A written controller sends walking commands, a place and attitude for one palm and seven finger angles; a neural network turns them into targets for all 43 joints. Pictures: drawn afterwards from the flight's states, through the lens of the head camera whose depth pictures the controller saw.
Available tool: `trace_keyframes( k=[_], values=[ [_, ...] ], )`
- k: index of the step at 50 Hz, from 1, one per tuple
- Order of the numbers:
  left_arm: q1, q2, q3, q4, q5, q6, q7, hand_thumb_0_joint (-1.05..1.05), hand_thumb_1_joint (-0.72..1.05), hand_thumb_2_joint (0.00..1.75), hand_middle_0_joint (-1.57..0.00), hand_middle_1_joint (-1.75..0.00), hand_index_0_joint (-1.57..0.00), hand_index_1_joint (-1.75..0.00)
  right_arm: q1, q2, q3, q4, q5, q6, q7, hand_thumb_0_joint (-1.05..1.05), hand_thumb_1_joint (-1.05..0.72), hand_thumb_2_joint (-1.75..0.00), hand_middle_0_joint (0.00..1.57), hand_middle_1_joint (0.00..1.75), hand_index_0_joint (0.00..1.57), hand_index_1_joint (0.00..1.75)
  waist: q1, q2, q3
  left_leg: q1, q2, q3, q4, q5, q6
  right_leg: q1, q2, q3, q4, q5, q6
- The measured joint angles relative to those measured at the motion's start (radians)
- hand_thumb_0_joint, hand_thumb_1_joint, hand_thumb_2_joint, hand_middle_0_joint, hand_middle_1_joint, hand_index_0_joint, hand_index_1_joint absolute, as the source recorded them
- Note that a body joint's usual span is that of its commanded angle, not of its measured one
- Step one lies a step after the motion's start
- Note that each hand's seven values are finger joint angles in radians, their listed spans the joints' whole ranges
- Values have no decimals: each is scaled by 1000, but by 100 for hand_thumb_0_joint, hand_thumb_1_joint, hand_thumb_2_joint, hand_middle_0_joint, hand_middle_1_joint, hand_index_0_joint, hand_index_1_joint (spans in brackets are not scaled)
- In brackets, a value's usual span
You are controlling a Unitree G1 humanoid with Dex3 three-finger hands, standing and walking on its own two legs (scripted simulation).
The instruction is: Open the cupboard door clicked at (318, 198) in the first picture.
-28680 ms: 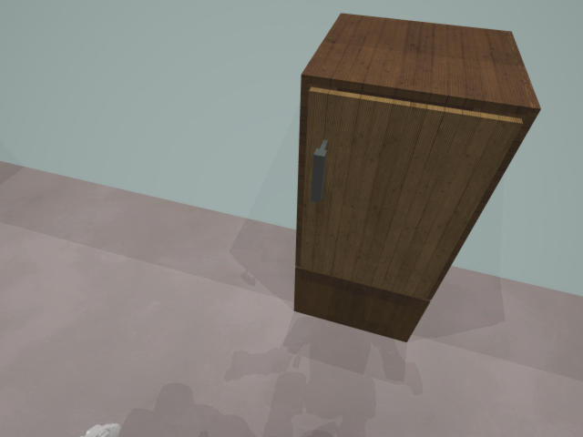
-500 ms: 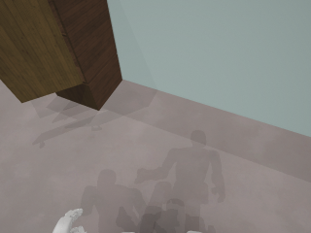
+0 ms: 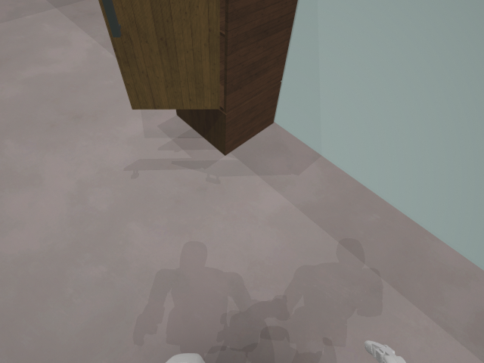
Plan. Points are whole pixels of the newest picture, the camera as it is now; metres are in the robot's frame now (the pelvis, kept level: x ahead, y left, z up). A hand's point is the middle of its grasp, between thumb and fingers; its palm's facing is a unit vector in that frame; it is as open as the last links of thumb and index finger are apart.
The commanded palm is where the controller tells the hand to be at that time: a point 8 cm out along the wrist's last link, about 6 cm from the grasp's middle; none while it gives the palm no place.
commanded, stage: turn to face it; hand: left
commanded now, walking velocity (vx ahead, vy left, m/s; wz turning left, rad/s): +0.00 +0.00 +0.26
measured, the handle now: (112, 12) +1.06 +0.50 +0.00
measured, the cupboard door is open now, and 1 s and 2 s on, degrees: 50 50 50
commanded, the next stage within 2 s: take the last steps up to it in 0.24 s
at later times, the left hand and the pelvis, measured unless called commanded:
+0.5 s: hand out of the picture +0.04 +0.16 -0.14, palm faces +0.16 -0.96 -0.23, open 7.4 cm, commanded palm none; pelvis +0.01 -0.03 +0.02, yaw +8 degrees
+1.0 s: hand out of the picture -0.02 +0.23 -0.17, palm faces +0.33 -0.93 -0.17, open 7.4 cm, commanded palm none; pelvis +0.11 +0.09 +0.00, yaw +14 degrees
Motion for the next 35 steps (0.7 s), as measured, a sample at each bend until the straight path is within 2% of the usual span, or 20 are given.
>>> trace_keyframes(
  k=[2, 5, 11, 17, 20, 22, 24, 26, 28, 31, 35],
  values=[
    [-8, 13, 4, 18, 1, 25, 6, 1, 91, 90, -20, -30, -20, -30, -3, 11, 11, -10, -1, -9, -9, 1, -91, -90, 20, 30, 20, 30, 5, -3, -4, 9, -2, -7, -6, -21, 7, -72, 33, 81, 152, -36, 5],
    [-26, 14, 7, 29, 3, 35, 2, 1, 91, 90, -20, -30, -19, -30, 9, 22, 21, -13, -4, -13, -26, 0, -91, -90, 20, 30, 20, 30, 6, 11, -18, 35, -3, -26, -68, 9, 0, -144, 57, 141, 252, 30, 11],
    [-55, -6, 1, 10, 5, 23, -7, 1, 91, 90, -20, -30, -19, -30, 42, 40, 35, 11, -4, -13, -29, 0, -91, -90, 20, 30, 20, 30, 7, 41, -34, 70, -4, -53, -166, 70, 1, -169, 67, 181, 180, 121, 18],
    [-78, -37, -11, 2, 1, 15, -8, 1, 91, 90, -20, -30, -19, -30, 87, 52, 30, 40, -9, -1, -26, 0, -91, -90, 21, 30, 20, 30, -18, 67, -41, 48, -6, -83, -160, 77, -18, -68, 100, 167, -63, 110, 9],
    [-72, -49, -18, -1, 0, -9, -7, 1, 91, 90, -20, -30, -19, -30, 115, 49, 23, 57, -2, 5, -25, 0, -91, -90, 21, 30, 20, 30, -24, 66, -52, 14, -19, -91, -106, 54, -38, 37, 112, 154, -286, 203, -5],
    [-67, -73, -22, 8, 7, -24, -6, 1, 91, 90, -20, -30, -19, -30, 129, 33, 12, 74, 2, 16, -21, 0, -91, -90, 21, 30, 20, 30, -25, 90, -49, -31, -21, -107, 28, -88, -48, 49, 119, 136, -286, 193, -39],
    [-45, -93, -30, 11, 9, -32, -7, 1, 91, 90, -20, -30, -20, -30, 148, 18, 0, 91, -4, 29, -12, 1, -91, -90, 21, 30, 20, 30, -26, 99, -56, -96, -29, -107, 228, -138, -53, 77, 109, 114, -307, 188, -54],
    [-16, -105, -30, 20, 6, -46, -4, 1, 91, 90, -20, -30, -20, -30, 156, 5, -9, 108, -9, 35, -3, 1, -91, -90, 20, 30, 20, 30, -24, 100, -59, -148, -19, -99, 378, -84, -64, 116, 101, 101, -360, 207, -53],
    [12, -106, -27, 36, 3, -60, -3, 1, 92, 90, -20, -30, -20, -30, 162, -2, -15, 116, -9, 32, 3, 1, -91, -90, 20, 30, 20, 30, -26, 95, -62, -185, 0, -96, 454, -21, -77, 153, 95, 84, -414, 226, -49],
    [51, -104, -27, 64, 4, -77, -3, 1, 93, 90, -20, -30, -20, -30, 166, -8, -20, 124, -8, 29, 8, 1, -91, -90, 20, 30, 20, 30, -25, 85, -65, -222, 31, -93, 476, 41, -94, 198, 81, 54, -472, 237, -42],
    [104, -109, -28, 102, 9, -92, -3, 1, 92, 90, -20, -30, -20, -30, 149, -12, -18, 130, -8, 30, 13, 1, -91, -90, 20, 30, 19, 30, -6, 75, -64, -242, 62, -79, 418, 68, -103, 248, 58, 19, -510, 228, -22]
  ],
)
